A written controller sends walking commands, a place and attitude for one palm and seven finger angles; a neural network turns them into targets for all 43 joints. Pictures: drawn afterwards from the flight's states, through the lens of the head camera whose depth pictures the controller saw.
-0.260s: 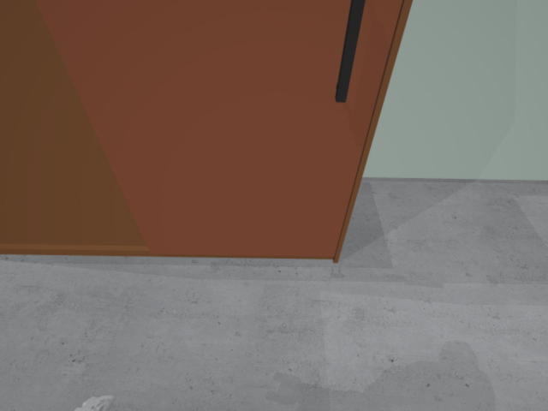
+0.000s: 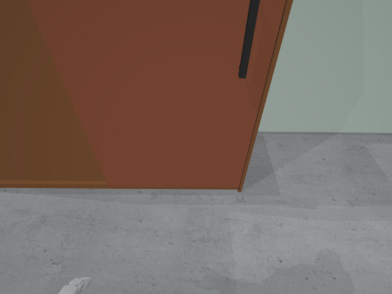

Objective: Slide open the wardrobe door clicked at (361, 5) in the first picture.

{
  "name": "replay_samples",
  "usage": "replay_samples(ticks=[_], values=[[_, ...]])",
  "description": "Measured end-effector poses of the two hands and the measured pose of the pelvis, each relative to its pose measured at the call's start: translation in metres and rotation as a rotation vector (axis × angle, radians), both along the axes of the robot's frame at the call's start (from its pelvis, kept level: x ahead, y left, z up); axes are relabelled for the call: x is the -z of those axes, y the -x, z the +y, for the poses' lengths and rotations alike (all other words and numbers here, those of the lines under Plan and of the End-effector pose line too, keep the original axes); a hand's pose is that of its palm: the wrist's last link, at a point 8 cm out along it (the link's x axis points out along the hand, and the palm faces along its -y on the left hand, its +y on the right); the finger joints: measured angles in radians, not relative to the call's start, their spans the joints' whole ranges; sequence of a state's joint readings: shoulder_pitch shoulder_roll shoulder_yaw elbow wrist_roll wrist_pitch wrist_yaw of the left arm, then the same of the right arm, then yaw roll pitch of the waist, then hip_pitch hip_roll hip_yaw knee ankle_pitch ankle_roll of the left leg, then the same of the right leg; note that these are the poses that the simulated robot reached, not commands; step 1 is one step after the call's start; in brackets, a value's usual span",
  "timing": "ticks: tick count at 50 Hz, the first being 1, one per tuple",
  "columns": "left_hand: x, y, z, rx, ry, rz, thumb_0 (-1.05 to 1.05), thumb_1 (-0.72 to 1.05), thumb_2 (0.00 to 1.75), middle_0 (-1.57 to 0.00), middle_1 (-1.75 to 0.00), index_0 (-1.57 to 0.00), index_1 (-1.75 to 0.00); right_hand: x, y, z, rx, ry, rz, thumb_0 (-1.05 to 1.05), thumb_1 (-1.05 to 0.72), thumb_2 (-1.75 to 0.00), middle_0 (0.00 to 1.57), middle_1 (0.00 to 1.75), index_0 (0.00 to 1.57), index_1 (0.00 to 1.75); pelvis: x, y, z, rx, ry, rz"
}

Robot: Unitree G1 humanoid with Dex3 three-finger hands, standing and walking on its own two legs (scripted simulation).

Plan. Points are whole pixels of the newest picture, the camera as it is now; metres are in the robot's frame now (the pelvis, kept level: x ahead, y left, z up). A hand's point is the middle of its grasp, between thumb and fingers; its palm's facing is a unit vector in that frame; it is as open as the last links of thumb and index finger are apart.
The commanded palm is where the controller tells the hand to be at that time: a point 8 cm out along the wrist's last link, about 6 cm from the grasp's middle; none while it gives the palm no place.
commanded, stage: stand and wait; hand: right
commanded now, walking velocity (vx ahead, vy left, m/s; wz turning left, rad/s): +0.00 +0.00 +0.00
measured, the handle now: (247, 34) +0.83 -0.12 +0.19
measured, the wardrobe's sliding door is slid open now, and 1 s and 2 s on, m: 0.00 0.00 0.00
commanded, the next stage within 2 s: look at it before walking up in 0.56 s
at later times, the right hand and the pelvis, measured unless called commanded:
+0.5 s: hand out of the picture +0.05 -0.24 -0.15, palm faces -0.02 +0.94 -0.34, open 7.4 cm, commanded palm none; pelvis -0.01 +0.01 +0.00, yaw +0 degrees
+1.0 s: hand out of the picture +0.06 -0.23 -0.15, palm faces -0.02 +0.94 -0.33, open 7.4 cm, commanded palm none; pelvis -0.01 +0.02 +0.01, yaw +0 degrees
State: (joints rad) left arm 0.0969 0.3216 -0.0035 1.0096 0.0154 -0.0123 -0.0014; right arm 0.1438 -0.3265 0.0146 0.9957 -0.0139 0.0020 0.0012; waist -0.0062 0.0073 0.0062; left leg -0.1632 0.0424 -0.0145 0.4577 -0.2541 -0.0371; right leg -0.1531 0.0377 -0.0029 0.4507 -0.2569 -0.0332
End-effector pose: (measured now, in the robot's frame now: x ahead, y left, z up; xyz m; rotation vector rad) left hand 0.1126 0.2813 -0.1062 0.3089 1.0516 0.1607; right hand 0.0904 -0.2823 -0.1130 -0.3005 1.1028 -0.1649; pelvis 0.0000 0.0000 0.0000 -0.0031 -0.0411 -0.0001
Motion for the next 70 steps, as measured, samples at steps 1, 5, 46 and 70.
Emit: replay_samples(ticks=[1,5,46,70], values=[[0.0,0.002,0.001,-0.002,0.0,0.005,0.0,0.9,0.89,-0.21,-0.3,-0.2,-0.3,0.001,0.003,0.001,0.002,-0.002,0.005,0.01,-0.9,-0.89,0.2,0.3,0.2,0.3,0.0,0.001,0.001,0.0,0.0,-0.001],[0.002,0.015,0.006,-0.014,-0.005,0.04,0.0,0.9,0.89,-0.21,-0.3,-0.2,-0.3,0.003,0.014,0.003,0.01,-0.004,0.034,0.01,-0.9,-0.89,0.2,0.3,0.2,0.3,-0.001,0.004,0.004,0.001,0.0,-0.001],[0.009,0.056,0.027,-0.05,-0.008,0.149,0.0,0.91,0.89,-0.2,-0.3,-0.2,-0.3,0.0,0.035,0.01,0.025,0.014,0.087,0.01,-0.9,-0.89,0.2,0.3,0.2,0.3,-0.006,0.013,0.018,0.004,-0.001,0.002],[0.011,0.049,0.021,-0.047,-0.006,0.166,0.0,0.91,0.89,-0.2,-0.3,-0.2,-0.3,0.004,0.036,0.012,0.042,0.009,0.119,0.01,-0.9,-0.89,0.2,0.3,0.2,0.3,-0.005,0.003,0.016,0.0,-0.003,0.01]])
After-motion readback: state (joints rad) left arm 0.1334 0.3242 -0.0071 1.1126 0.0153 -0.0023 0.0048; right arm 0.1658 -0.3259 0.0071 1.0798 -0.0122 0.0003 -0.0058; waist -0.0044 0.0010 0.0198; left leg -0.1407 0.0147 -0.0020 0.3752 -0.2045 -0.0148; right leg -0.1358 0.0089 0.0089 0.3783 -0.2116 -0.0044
